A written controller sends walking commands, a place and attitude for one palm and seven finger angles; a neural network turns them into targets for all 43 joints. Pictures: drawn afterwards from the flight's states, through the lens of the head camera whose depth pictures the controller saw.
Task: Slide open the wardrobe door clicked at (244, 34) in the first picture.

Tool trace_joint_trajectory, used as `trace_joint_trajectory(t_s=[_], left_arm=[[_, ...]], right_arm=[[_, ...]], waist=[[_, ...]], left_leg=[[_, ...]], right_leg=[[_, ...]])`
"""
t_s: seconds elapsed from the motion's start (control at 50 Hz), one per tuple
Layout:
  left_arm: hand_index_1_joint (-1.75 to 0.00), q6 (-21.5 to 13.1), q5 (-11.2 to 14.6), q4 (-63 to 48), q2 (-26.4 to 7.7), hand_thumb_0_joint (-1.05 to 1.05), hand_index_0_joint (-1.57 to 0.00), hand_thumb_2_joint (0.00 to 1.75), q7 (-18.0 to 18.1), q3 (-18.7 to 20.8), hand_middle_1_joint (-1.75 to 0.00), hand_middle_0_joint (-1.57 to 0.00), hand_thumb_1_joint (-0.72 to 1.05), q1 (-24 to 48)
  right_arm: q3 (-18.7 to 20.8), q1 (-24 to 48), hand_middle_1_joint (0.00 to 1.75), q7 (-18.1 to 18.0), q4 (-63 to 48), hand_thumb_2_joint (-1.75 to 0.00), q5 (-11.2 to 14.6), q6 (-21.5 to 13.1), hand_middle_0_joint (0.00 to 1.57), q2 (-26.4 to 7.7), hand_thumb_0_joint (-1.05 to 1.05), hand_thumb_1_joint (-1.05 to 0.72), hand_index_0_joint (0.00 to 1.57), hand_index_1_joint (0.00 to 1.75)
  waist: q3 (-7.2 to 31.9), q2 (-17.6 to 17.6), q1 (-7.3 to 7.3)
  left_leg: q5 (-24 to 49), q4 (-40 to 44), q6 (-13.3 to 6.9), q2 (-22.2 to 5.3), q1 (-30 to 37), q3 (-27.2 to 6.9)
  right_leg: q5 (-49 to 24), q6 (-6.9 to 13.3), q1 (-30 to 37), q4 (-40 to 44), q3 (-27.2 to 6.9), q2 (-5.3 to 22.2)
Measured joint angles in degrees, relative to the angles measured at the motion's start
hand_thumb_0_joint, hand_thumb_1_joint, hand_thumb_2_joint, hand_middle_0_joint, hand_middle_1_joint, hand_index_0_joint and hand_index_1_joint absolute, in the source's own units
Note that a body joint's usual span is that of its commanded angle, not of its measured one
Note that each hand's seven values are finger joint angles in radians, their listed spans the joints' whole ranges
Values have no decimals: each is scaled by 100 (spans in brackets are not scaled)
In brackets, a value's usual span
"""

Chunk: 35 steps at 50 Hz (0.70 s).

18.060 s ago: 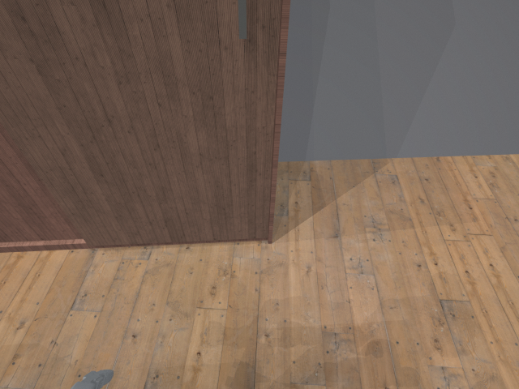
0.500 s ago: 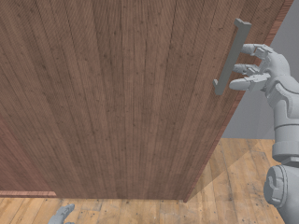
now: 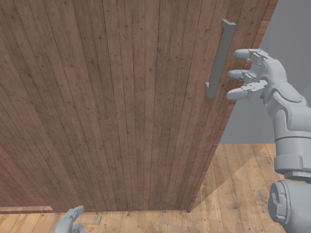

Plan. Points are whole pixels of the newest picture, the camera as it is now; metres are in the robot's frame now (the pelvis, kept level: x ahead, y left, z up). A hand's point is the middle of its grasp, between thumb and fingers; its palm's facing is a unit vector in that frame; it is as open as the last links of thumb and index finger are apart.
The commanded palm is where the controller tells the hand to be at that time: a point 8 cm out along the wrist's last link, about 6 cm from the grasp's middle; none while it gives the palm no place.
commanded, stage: slide the fingers in behind the handle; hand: right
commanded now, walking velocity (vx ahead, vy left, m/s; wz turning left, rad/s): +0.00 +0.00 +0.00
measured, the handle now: (217, 61) +0.46 -0.11 +0.27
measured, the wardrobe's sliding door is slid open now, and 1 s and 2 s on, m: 0.00 0.00 0.00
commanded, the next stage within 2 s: grip the handle and tug to test in 1.38 s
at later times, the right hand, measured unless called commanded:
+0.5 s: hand (220, 75) +0.40 -0.11 +0.26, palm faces -0.06 +1.00 -0.03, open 14.0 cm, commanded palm +0.38 -0.17 +0.27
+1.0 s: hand (210, 74) +0.40 -0.09 +0.27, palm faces +0.00 +1.00 -0.06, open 14.3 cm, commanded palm +0.38 -0.14 +0.27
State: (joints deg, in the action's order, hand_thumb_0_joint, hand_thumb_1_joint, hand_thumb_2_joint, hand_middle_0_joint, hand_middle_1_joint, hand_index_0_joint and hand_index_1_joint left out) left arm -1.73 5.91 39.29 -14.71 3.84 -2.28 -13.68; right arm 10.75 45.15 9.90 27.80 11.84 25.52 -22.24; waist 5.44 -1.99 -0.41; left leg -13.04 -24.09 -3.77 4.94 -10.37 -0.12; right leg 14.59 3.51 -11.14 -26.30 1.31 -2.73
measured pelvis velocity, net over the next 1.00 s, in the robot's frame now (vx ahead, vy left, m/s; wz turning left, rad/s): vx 0.00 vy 0.04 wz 0.00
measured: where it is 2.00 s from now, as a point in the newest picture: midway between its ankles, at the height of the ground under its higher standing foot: outside the picture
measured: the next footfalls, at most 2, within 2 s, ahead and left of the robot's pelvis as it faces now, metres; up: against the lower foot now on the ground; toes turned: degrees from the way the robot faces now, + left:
none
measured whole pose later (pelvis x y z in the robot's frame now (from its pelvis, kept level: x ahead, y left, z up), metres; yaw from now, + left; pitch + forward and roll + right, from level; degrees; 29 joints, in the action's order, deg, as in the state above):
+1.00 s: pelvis +0.00 +0.04 +0.00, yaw +0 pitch -2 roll -1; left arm 0.6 4.6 40.2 -14.8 3.2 -2.5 -11.0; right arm 9.1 44.0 2.4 20.6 10.6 29.7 -16.3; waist 4.1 -2.6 0.1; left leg -11.8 -21.6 -6.2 6.5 -7.9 0.6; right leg 12.8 0.7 -8.2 -22.9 0.4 -1.1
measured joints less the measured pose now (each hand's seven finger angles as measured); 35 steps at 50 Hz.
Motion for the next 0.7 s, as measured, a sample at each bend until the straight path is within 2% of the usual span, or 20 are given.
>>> trace_joint_trajectory(t_s=[0.14, 0.34, 0.54, 0.7], left_arm=[[-30, -106, -55, 29, 64, 1, -20, 90, -5, -78, -29, -20, 91, 231], [-30, 41, -148, 11, 221, 1, -20, 90, -119, -151, -29, -20, 91, 343], [-30, 199, -170, 45, 220, 1, -20, 90, -103, -121, -29, -20, 91, 246], [-30, 244, -167, 161, 115, 1, -20, 90, -48, -90, -29, -20, 91, 287]], right_arm=[[-347, 187, 120, -248, -357, -30, 45, 269, 30, 377, -2, 50, 30, 120], [-403, 271, 120, -597, -503, -30, 16, 600, 30, 825, -2, 50, 30, 120], [-505, -3, 120, -857, -923, -30, -108, 608, 30, 923, -2, 50, 30, 120], [-419, 286, 120, -864, -523, -30, -55, 756, 30, 869, -2, 50, 30, 120]], waist=[[-102, 7, 92], [5, -35, 95], [-151, 16, 87], [-150, -29, 29]], left_leg=[[-44, -27, 84, -123, 45, 61], [-83, -12, 131, -175, 117, -24], [-52, 57, 51, -109, 276, -22], [27, 146, -50, -36, 277, 29]], right_leg=[[-36, 74, 51, 49, -61, -125], [-55, 101, 205, 211, 11, -178], [-75, 26, 369, 275, 4, -112], [-140, -62, 351, 328, -46, -38]])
